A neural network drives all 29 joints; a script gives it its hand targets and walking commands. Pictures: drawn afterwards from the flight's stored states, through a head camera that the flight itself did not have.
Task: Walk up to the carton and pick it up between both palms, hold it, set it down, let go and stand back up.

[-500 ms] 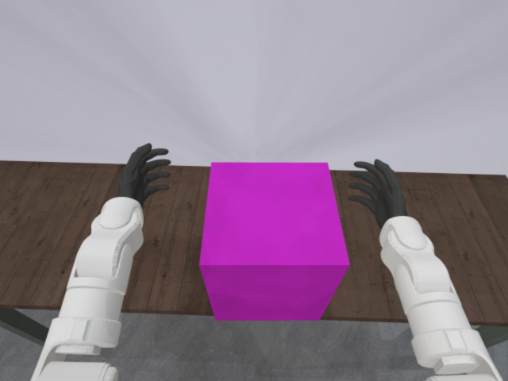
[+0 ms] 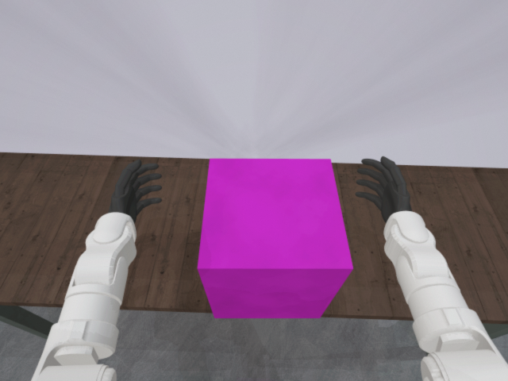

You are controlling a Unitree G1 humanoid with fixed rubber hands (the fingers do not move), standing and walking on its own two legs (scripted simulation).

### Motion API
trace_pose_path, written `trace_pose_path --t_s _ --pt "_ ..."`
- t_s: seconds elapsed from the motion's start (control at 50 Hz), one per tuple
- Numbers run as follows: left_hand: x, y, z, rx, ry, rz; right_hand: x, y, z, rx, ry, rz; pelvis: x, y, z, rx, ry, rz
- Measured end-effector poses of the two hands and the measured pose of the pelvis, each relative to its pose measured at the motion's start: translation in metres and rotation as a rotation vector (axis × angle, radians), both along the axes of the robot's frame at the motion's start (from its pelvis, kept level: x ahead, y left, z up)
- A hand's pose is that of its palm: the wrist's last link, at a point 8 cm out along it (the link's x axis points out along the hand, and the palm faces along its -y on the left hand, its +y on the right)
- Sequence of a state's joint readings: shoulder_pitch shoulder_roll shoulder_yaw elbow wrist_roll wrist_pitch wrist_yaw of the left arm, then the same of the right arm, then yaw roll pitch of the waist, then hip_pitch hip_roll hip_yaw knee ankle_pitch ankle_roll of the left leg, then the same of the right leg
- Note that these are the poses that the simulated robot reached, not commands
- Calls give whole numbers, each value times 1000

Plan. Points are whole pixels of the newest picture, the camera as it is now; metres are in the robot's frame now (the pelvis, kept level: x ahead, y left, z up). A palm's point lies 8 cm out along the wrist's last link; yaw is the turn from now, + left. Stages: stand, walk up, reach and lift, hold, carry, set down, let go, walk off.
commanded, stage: reach and lift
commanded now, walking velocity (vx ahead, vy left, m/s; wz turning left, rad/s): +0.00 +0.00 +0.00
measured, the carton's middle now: (268, 244) +0.35 -0.01 -0.05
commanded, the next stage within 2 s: none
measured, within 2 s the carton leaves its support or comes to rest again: neither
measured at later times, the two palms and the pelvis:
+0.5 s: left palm (159, 231) +0.36 +0.19 -0.02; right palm (377, 242) +0.34 -0.21 -0.04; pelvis +0.00 -0.01 -0.02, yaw +0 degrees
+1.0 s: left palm (179, 236) +0.35 +0.15 -0.03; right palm (352, 241) +0.35 -0.16 -0.04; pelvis -0.01 -0.01 -0.03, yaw +0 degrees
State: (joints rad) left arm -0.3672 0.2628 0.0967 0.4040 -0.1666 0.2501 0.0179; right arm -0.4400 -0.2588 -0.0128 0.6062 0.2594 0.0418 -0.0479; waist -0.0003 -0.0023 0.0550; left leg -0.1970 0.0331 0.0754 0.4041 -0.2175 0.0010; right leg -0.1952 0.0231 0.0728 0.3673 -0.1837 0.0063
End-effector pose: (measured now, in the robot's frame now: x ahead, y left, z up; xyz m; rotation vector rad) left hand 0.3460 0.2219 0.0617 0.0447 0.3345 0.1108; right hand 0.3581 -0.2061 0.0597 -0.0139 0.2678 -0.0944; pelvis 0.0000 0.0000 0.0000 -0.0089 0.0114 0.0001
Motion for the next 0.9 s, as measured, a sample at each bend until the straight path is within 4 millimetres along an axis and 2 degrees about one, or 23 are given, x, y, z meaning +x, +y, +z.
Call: trace_pose_path --t_s 0.08,0.18,0.28,0.44,0.56,0.7,0.78,0.9 --pt "-11 -2 -27 -3 -1 0 -7 -6 -18 -2 19 -5 0 0 0 0 -1 0" --pt "-15 -17 -46 9 -42 -37 -18 -14 -42 -6 53 -16 -2 -1 -3 3 26 0" --pt "-6 -28 -57 26 -73 -48 -21 -17 -58 -11 47 -9 -3 -4 -9 9 99 0" --pt "9 -32 -77 49 -78 -43 -18 -5 -91 -37 61 42 -4 -9 -21 19 222 1" --pt "9 -31 -92 47 -61 -29 -12 1 -98 -37 27 38 -3 -10 -25 21 266 2" --pt "10 -34 -93 31 -73 -30 -7 3 -93 -41 -9 27 -2 -8 -26 19 276 1" --pt "9 -44 -90 3 -88 -36 -8 13 -91 -18 -18 31 -2 -8 -26 19 275 1" --pt "5 -66 -90 -75 -100 -24 -13 39 -97 25 8 54 -4 -8 -26 19 272 1"
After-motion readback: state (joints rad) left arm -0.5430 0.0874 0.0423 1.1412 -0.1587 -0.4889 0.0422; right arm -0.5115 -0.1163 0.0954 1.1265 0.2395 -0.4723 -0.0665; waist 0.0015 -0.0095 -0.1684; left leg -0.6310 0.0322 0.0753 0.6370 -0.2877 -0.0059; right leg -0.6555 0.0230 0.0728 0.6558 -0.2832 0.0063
